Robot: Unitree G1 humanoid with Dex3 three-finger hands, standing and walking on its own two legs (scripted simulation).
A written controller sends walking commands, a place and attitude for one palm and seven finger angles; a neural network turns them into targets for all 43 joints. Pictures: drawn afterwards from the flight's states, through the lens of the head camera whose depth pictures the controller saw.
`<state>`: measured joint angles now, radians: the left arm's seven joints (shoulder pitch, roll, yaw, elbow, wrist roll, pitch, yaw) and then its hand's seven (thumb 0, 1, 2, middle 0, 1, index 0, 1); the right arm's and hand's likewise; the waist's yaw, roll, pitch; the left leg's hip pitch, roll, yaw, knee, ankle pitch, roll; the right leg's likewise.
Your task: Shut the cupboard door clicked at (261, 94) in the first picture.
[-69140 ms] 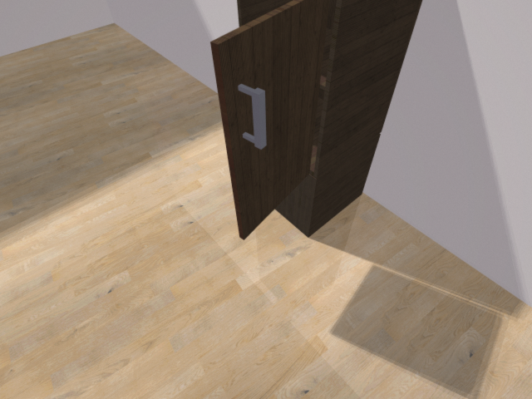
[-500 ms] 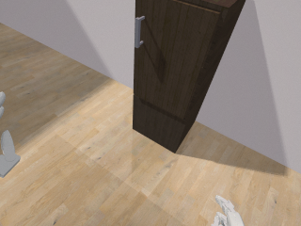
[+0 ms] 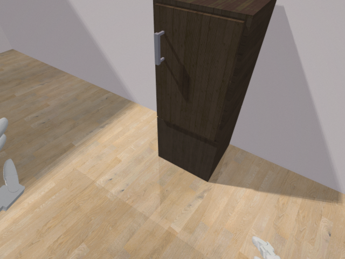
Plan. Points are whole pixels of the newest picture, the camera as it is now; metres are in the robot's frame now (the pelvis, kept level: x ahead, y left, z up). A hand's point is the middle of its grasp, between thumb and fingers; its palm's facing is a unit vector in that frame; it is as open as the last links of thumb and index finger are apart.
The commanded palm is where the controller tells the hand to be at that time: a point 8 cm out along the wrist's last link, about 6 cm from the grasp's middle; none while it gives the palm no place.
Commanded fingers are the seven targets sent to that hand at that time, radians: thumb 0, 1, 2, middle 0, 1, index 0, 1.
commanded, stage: let the arm hang, fingers relaxed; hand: left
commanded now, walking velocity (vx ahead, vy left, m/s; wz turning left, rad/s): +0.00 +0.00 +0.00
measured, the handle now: (159, 48) +0.92 +0.08 +0.09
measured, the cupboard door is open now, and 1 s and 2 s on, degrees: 0 0 0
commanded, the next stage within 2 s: look to check the result in 1.14 s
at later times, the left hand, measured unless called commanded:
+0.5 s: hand out of the picture -0.03 +0.18 -0.18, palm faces +0.03 -0.98 -0.17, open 7.1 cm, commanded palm none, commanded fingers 0.00 0.90 0.90 -0.20 -0.30 -0.20 -0.30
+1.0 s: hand out of the picture +0.02 +0.20 -0.17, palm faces +0.01 -0.98 -0.22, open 7.4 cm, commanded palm none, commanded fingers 0.00 0.90 0.90 -0.20 -0.30 -0.20 -0.30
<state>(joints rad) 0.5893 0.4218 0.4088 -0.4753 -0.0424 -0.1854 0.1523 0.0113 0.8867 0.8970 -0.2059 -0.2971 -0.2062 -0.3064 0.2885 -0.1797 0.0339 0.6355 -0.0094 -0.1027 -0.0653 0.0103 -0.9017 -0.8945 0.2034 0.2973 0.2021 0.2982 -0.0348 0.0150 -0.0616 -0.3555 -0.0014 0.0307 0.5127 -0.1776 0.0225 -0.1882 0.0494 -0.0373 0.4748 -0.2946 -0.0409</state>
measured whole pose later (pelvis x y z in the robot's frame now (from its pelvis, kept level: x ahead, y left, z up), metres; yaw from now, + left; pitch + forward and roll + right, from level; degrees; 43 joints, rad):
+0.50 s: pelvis +0.00 +0.00 +0.00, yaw +1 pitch -2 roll -1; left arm 0.34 0.22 0.01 1.08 0.01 0.03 0.00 0.00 0.96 0.90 -0.20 -0.30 -0.20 -0.30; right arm 0.27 -0.22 0.02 1.05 -0.02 0.02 -0.03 0.01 -0.91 -0.89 0.20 0.30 0.20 0.30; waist 0.00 -0.03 0.05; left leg -0.29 -0.01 0.00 0.46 -0.15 0.03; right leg -0.11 0.05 -0.06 0.41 -0.28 -0.04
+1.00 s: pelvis +0.00 +0.01 +0.01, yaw +0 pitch -2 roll +0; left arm 0.26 0.20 0.01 1.13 0.01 0.00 0.01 0.00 0.91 0.90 -0.20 -0.29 -0.20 -0.30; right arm 0.25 -0.19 0.00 1.12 -0.02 0.01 -0.03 0.00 -0.91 -0.89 0.20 0.30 0.20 0.30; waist -0.02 0.01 0.01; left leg -0.23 -0.03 0.04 0.38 -0.11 0.05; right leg -0.08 0.02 -0.03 0.39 -0.27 -0.03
